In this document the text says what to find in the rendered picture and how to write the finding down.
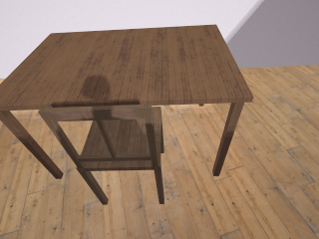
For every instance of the chair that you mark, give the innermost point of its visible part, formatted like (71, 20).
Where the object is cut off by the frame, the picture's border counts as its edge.
(124, 137)

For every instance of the table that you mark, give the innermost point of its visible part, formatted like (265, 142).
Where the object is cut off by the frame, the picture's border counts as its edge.
(161, 66)

